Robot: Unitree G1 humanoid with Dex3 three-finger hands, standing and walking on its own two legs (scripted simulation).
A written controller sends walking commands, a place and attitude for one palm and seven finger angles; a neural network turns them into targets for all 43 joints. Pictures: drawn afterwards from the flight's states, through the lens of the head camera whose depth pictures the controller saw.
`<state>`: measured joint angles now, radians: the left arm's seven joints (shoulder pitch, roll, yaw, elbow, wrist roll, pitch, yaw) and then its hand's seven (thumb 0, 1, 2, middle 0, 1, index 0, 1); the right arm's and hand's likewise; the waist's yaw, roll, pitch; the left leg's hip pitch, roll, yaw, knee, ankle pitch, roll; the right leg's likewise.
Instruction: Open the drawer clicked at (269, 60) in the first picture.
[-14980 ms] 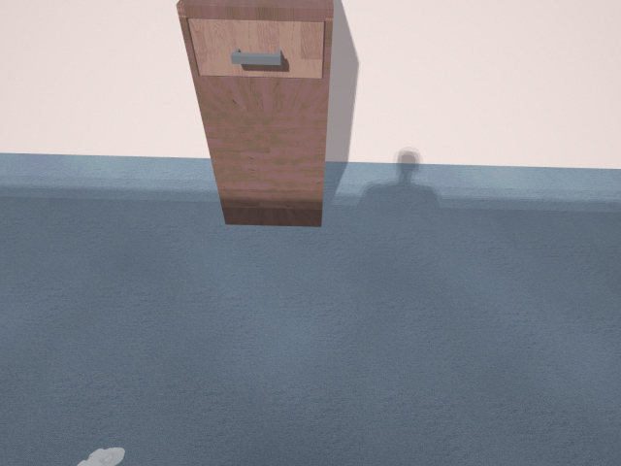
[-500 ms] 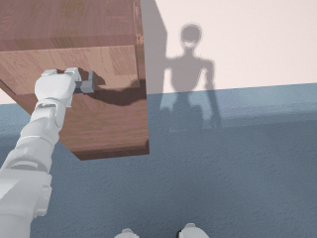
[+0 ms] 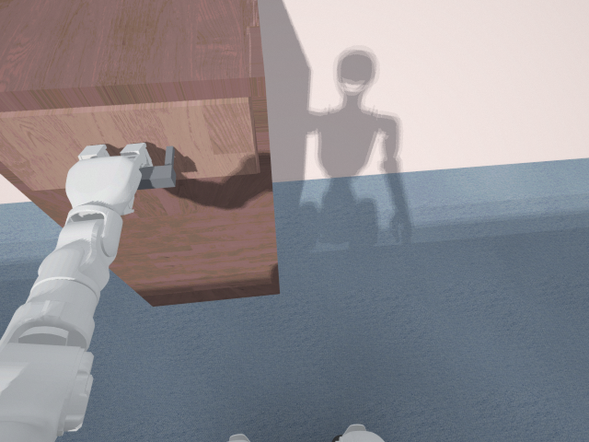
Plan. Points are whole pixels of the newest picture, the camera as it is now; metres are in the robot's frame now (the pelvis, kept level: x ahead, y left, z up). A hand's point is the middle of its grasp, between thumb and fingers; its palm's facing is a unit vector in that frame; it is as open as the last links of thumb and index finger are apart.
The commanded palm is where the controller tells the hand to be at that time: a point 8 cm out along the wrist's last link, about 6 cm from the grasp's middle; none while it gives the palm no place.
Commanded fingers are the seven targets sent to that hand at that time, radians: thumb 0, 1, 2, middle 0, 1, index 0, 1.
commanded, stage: pull the drawer open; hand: left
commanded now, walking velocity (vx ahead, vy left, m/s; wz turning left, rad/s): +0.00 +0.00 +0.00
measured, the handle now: (126, 167) +0.50 +0.25 +0.03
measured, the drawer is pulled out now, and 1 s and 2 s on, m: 0.01 0.10 0.25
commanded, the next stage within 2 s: none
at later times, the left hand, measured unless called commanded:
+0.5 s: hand (120, 224) +0.41 +0.25 +0.01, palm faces -0.07 -0.03 -1.00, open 5.5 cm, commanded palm +0.40 +0.24 +0.06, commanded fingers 0.00 0.90 0.90 -0.40 -1.35 -0.40 -1.35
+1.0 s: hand (115, 266) +0.35 +0.24 +0.01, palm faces -0.02 -0.07 -1.00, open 5.5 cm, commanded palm +0.32 +0.24 +0.06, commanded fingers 0.00 0.90 0.90 -0.40 -1.35 -0.40 -1.35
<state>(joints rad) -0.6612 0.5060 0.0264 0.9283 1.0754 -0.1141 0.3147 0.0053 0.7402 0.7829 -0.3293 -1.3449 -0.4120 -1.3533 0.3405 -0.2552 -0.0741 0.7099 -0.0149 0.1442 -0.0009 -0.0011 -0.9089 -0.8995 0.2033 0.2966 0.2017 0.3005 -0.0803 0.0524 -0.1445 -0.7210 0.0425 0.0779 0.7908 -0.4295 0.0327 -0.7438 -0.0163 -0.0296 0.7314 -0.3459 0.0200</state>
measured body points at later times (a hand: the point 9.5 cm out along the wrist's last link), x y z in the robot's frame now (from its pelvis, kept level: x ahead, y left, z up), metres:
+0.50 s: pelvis +0.01 +0.00 +0.01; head +0.10 -0.01 +0.45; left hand +0.41 +0.25 +0.06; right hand +0.12 -0.26 -0.13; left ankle -0.04 +0.09 -0.70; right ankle -0.01 -0.14 -0.70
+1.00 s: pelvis +0.01 +0.00 +0.01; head +0.08 -0.02 +0.46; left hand +0.35 +0.24 +0.06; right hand +0.08 -0.28 -0.12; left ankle -0.04 +0.09 -0.70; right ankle -0.01 -0.14 -0.70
